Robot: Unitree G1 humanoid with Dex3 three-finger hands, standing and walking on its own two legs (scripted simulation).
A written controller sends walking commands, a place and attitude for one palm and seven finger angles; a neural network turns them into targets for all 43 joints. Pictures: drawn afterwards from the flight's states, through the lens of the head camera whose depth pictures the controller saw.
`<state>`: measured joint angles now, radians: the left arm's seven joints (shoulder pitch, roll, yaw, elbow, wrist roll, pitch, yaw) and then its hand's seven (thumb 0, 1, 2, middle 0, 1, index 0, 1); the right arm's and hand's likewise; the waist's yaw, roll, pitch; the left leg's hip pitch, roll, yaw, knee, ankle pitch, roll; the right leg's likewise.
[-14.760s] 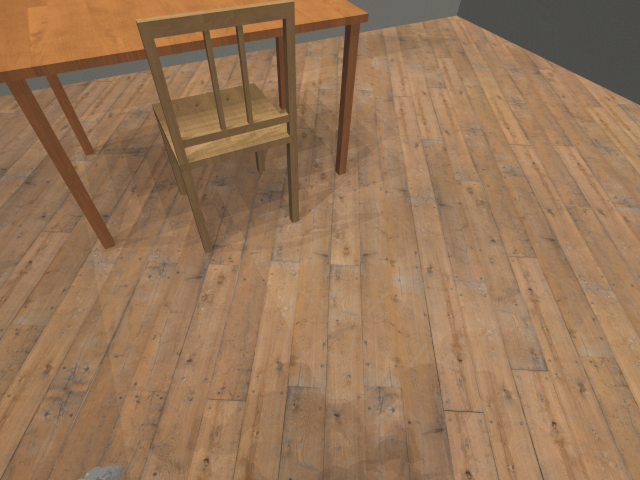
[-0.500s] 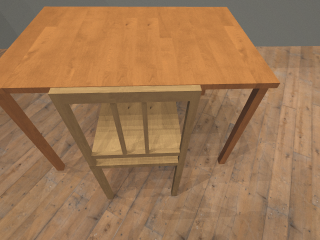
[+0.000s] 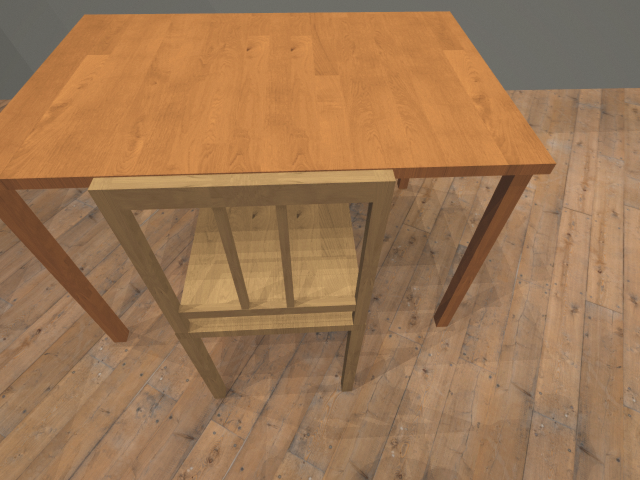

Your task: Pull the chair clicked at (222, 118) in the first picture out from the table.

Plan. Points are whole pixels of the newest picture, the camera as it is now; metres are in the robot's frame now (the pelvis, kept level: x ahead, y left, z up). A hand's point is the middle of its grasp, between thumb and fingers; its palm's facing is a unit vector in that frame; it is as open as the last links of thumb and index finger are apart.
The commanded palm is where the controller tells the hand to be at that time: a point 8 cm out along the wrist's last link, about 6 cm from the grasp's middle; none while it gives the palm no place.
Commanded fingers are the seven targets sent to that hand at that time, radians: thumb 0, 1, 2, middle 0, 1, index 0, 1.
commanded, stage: shuffle to correct the standing spot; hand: left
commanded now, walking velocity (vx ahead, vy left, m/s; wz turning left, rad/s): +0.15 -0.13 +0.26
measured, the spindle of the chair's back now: (233, 262) +0.47 +0.18 -0.09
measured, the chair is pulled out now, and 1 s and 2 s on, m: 0.00 0.00 0.00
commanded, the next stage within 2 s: come to a stop and stand still in 0.22 s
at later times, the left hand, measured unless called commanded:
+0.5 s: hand out of the picture +0.00 +0.12 -0.19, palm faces +0.13 -0.98 -0.17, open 7.4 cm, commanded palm none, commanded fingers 0.00 0.90 0.90 -0.20 -0.30 -0.20 -0.30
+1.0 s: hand out of the picture +0.06 +0.15 -0.17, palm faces +0.10 -0.96 -0.25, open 7.4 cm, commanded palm none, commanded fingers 0.00 0.90 0.90 -0.20 -0.30 -0.20 -0.30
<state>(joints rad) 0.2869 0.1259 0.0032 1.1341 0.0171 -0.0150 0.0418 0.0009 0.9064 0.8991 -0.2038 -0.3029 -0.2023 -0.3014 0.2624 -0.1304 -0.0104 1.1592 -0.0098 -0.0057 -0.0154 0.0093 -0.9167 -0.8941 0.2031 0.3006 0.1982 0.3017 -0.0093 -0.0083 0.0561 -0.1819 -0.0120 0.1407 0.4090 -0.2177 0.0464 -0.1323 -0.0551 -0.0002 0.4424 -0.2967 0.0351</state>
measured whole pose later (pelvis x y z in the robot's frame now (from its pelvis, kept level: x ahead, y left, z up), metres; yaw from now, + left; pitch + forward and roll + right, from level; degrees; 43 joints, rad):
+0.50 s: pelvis +0.05 -0.03 -0.01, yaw +5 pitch -1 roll +1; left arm 0.32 0.11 0.03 1.14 0.01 0.01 0.04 0.00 0.91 0.90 -0.20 -0.30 -0.20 -0.30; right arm 0.26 -0.13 -0.02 1.13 -0.02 -0.02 -0.04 0.01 -0.91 -0.89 0.20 0.30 0.20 0.30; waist -0.01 -0.03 0.08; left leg -0.18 0.01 0.09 0.56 -0.35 0.01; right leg -0.17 -0.05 -0.07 0.71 -0.45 0.00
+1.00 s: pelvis +0.03 -0.04 +0.00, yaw +5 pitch -1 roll +1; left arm 0.21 0.19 0.01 1.05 0.02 0.00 0.04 0.00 0.91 0.90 -0.20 -0.30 -0.20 -0.30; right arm 0.16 -0.18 -0.01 1.07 -0.01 0.03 -0.01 0.01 -0.91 -0.89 0.20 0.30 0.20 0.30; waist 0.01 0.00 0.07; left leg -0.16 0.03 0.07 0.44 -0.26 -0.02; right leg -0.17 -0.02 -0.06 0.48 -0.30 -0.02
